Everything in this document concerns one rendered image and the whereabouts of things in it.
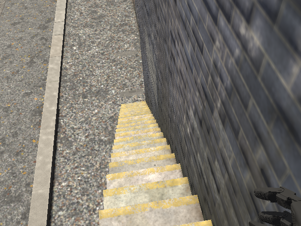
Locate stairs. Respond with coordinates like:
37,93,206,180
99,101,213,226

